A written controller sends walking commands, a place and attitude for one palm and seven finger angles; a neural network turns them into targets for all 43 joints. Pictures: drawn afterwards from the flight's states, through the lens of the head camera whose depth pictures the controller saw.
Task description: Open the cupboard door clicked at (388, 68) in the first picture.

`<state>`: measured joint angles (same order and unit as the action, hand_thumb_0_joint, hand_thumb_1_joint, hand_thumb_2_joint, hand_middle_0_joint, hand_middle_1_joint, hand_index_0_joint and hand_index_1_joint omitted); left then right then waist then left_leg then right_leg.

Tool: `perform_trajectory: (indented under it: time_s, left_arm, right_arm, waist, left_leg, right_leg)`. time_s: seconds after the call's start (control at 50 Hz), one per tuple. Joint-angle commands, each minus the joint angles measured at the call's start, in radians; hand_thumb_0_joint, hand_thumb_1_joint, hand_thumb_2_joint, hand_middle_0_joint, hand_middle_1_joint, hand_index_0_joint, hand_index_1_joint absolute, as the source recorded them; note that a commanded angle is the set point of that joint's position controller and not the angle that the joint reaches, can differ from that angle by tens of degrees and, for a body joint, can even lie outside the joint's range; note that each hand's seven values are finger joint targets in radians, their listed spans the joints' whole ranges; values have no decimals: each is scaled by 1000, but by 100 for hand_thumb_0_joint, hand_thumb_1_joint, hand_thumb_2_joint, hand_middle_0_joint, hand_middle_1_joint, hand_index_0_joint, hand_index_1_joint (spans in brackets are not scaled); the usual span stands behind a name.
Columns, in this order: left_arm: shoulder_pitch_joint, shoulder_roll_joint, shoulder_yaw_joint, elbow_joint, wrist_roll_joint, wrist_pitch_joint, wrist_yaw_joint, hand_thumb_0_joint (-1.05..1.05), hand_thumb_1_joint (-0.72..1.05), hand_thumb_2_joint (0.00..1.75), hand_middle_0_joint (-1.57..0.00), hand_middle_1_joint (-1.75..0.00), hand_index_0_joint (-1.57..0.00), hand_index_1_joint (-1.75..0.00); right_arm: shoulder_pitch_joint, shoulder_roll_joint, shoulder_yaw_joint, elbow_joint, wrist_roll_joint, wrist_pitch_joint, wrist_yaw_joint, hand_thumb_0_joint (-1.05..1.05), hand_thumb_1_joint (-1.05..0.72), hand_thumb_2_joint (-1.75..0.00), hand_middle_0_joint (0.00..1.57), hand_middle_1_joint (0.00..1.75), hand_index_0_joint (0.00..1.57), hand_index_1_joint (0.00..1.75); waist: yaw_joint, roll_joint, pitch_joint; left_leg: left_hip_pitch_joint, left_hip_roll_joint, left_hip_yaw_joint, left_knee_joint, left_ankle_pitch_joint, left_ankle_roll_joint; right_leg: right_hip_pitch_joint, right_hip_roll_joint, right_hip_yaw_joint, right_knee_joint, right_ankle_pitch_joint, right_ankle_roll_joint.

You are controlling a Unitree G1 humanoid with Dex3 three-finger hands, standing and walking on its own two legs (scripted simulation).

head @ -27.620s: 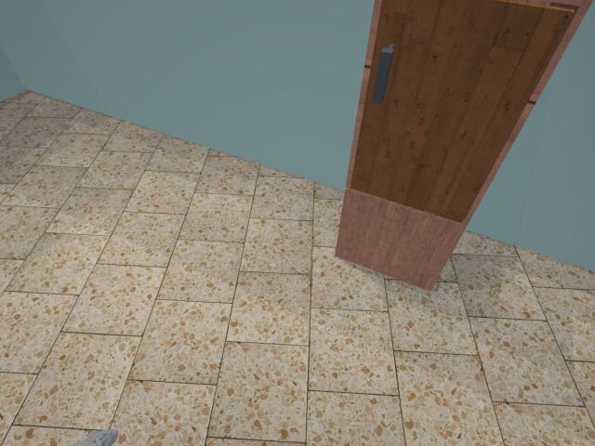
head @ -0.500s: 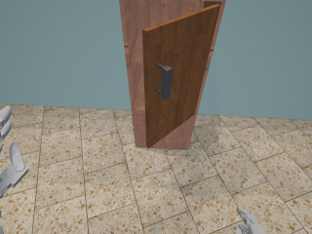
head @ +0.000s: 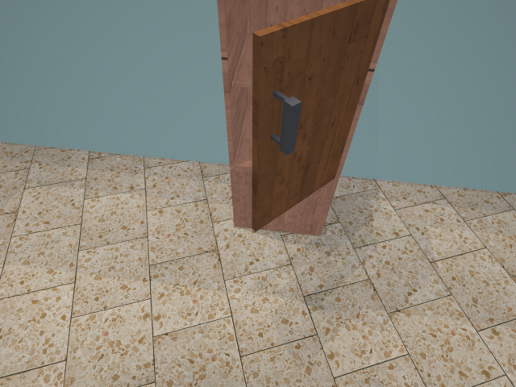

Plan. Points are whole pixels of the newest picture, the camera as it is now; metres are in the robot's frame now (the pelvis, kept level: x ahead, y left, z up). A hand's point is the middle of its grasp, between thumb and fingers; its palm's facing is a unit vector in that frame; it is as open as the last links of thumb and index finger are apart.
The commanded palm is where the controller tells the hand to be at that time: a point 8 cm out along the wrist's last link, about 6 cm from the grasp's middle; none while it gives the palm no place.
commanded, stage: let the arm hang, fingers relaxed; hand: left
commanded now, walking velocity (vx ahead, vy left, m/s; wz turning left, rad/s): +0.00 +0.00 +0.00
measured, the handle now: (282, 122) +0.60 -0.01 +0.07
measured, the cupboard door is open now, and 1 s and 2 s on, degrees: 46 46 46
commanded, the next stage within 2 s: look to check the result in 0.66 s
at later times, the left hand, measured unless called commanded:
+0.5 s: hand out of the picture +0.01 +0.17 -0.17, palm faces +0.02 -0.98 -0.19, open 7.3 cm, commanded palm none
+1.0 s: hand out of the picture +0.01 +0.17 -0.17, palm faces +0.03 -0.98 -0.20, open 7.4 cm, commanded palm none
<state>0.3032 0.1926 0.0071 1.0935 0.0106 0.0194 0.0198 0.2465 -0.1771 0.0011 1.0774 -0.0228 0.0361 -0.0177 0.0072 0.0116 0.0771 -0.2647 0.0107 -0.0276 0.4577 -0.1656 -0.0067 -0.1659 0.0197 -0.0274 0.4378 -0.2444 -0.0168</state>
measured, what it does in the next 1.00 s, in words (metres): stands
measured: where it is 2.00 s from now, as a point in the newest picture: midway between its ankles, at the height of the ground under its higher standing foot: outside the picture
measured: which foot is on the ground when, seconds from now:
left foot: down 0.00-1.00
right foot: down 0.00-1.00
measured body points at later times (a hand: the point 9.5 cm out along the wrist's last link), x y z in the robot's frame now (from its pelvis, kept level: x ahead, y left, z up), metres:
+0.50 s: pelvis +0.00 +0.01 +0.00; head +0.01 -0.01 +0.45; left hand +0.01 +0.22 -0.16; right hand -0.02 -0.19 -0.17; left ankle +0.05 +0.12 -0.74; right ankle +0.00 -0.11 -0.74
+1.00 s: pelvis +0.01 +0.00 +0.00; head +0.03 -0.01 +0.45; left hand +0.01 +0.22 -0.16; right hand +0.01 -0.22 -0.16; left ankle +0.05 +0.12 -0.74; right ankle +0.00 -0.11 -0.74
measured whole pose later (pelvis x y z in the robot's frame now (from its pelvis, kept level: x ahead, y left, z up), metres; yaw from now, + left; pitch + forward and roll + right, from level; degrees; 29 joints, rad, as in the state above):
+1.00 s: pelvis +0.01 +0.00 +0.00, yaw +0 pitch -2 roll +0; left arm 0.26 0.14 0.02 1.16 0.01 -0.01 0.03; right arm 0.25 -0.15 0.00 1.14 -0.02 0.01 -0.03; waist -0.01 0.02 0.06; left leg -0.22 0.00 -0.02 0.42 -0.17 -0.01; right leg -0.13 0.01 -0.02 0.42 -0.26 -0.02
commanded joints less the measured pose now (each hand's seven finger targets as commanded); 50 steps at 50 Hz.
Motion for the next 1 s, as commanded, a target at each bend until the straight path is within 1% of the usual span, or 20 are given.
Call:
perform_trajectory:
  time_s: [0.0, 0.08, 0.12, 0.18, 0.22, 0.26, 0.3, 0.38, 0.46, 0.52, 0.56, 0.62, 0.7, 0.76, 0.8, 0.82, 0.84, 0.88, 0.92, 0.98]
  left_arm:
    - [0, 96, 15, -3, -6, -25, 5, 0, 90, 90, -20, -30, -20, -30]
    - [23, 90, 16, 31, -7, -21, 9, 0, 90, 90, -20, -30, -20, -30]
    - [34, 82, 16, 41, -7, -19, 10, 0, 90, 90, -20, -30, -20, -30]
    - [43, 77, 19, 50, -6, -18, 12, 0, 90, 90, -20, -30, -20, -30]
    - [53, 68, 22, 51, -5, -17, 13, 0, 90, 90, -20, -30, -20, -30]
    - [60, 62, 23, 50, -4, -17, 14, 0, 90, 90, -20, -30, -20, -30]
    - [52, 58, 25, 46, -4, -19, 15, 0, 90, 90, -20, -30, -20, -30]
    - [44, 47, 29, 39, -3, -23, 17, 0, 90, 90, -20, -30, -20, -30]
    - [41, 40, 31, 31, -1, -28, 19, 0, 90, 90, -20, -30, -20, -30]
    - [26, 41, 31, 31, -3, -28, 18, 0, 90, 90, -20, -30, -20, -30]
    - [30, 42, 32, 28, -3, -31, 18, 0, 90, 90, -20, -30, -20, -30]
    - [20, 45, 31, 27, -4, -32, 17, 0, 90, 90, -20, -30, -20, -30]
    - [11, 54, 31, 26, -4, -32, 16, 0, 90, 90, -20, -30, -20, -30]
    - [18, 54, 31, 29, -4, -35, 17, 0, 90, 90, -20, -30, -20, -30]
    - [11, 58, 30, 32, -5, -35, 16, 0, 90, 90, -20, -30, -20, -30]
    - [12, 57, 30, 32, -5, -36, 16, 0, 90, 90, -20, -30, -20, -30]
    - [10, 58, 28, 33, -5, -35, 16, 0, 90, 90, -20, -30, -20, -30]
    - [11, 61, 30, 34, -5, -36, 17, 0, 90, 90, -20, -30, -20, -30]
    - [13, 58, 28, 36, -6, -36, 17, 0, 90, 90, -20, -30, -20, -30]
    - [12, 61, 28, 37, -6, -37, 17, 0, 90, 90, -20, -30, -20, -30]
  right_arm:
    - [46, -92, -23, -14, 4, -18, -11, 0, -90, -90, 20, 30, 20, 30]
    - [87, -77, -21, 18, 2, -15, -13, 0, -90, -90, 20, 30, 20, 30]
    - [100, -73, -21, 26, 1, -16, -14, 0, -90, -90, 20, 30, 20, 30]
    - [116, -60, -20, 36, 1, -17, -14, 0, -90, -90, 20, 30, 20, 30]
    - [117, -55, -22, 38, 0, -18, -15, 0, -90, -90, 20, 30, 20, 30]
    - [122, -48, -23, 36, 0, -17, -15, 0, -90, -90, 20, 30, 20, 30]
    - [129, -38, -24, 38, -2, -20, -14, 0, -90, -90, 20, 30, 20, 30]
    - [128, -27, -24, 39, -2, -25, -15, 0, -90, -90, 20, 30, 20, 30]
    - [119, -24, -27, 32, 0, -29, -16, 0, -90, -90, 20, 30, 20, 30]
    - [116, -24, -25, 37, -2, -31, -16, 0, -90, -90, 20, 30, 20, 30]
    - [116, -27, -26, 32, 0, -31, -17, 0, -90, -90, 20, 30, 20, 30]
    - [106, -33, -26, 34, -1, -32, -17, 0, -90, -90, 20, 30, 20, 30]
    - [99, -39, -25, 34, 0, -32, -17, 0, -90, -90, 20, 30, 20, 30]
    - [90, -47, -25, 31, 2, -32, -18, 0, -90, -90, 20, 30, 20, 30]
    - [86, -48, -23, 34, 1, -34, -18, 0, -90, -90, 20, 30, 20, 30]
    - [82, -52, -23, 35, 1, -33, -18, 0, -90, -90, 20, 30, 20, 30]
    - [78, -53, -22, 36, 2, -33, -18, 0, -90, -90, 20, 30, 20, 30]
    - [78, -52, -22, 37, 2, -33, -18, 0, -90, -90, 20, 30, 20, 30]
    - [71, -55, -21, 37, 2, -34, -19, 0, -90, -90, 20, 30, 20, 30]
    - [65, -57, -21, 39, 2, -34, -19, 0, -90, -90, 20, 30, 20, 30]
  waist:
    - [-24, -8, -18]
    - [-25, -12, -10]
    - [-22, 5, 4]
    - [-20, -8, 8]
    - [-16, 7, 14]
    - [-12, -9, 31]
    - [-16, -13, 25]
    - [-17, 24, 26]
    - [-14, -6, 20]
    - [-18, 16, 29]
    - [-15, -10, 17]
    - [-19, -3, 8]
    - [-21, 4, 9]
    - [-20, -6, -12]
    - [-21, -4, -12]
    - [-21, -18, -7]
    - [-22, -4, 1]
    - [-22, -13, -12]
    - [-20, 3, -6]
    - [-19, -13, -16]
  left_leg:
    - [67, 64, -55, -98, -52, 33]
    - [57, 62, -58, -109, -91, 34]
    - [41, 63, -63, -118, -106, 36]
    - [26, 64, -65, -126, -117, 38]
    - [11, 66, -73, -138, -140, 40]
    - [-1, 61, -67, -130, -138, 39]
    - [4, 58, -66, -129, -119, 38]
    - [0, 63, -73, -136, -104, 37]
    - [14, 61, -62, -122, -66, 36]
    - [13, 63, -64, -127, -52, 34]
    - [25, 64, -60, -117, -34, 35]
    - [49, 62, -53, -109, 2, 32]
    - [51, 66, -53, -115, 2, 31]
    - [71, 67, -48, -102, 27, 31]
    - [73, 67, -50, -105, 44, 30]
    - [76, 69, -46, -103, 46, 28]
    - [77, 68, -48, -106, 48, 29]
    - [81, 69, -48, -102, 65, 29]
    - [84, 70, -50, -104, 64, 29]
    - [92, 70, -46, -102, 77, 28]
  right_leg:
    - [-86, -106, 100, -150, -68, -38]
    - [-97, -102, 98, -148, -131, -39]
    - [-102, -99, 95, -137, -134, -39]
    - [-97, -98, 91, -122, -134, -37]
    - [-97, -96, 86, -112, -133, -35]
    - [-105, -94, 87, -115, -145, -35]
    - [-105, -99, 89, -109, -130, -35]
    - [-95, -95, 82, -91, -81, -33]
    - [-88, -99, 84, -95, -50, -31]
    - [-85, -101, 87, -96, -34, -31]
    - [-77, -102, 88, -103, -26, -32]
    - [-75, -106, 91, -104, -4, -31]
    - [-70, -107, 93, -111, -6, -31]
    - [-58, -107, 91, -116, 14, -31]
    - [-53, -110, 96, -115, 29, -30]
    - [-55, -110, 92, -119, 31, -29]
    - [-60, -110, 94, -119, 32, -29]
    - [-44, -111, 90, -118, 45, -29]
    - [-47, -111, 93, -123, 45, -29]
    - [-37, -112, 89, -123, 61, -28]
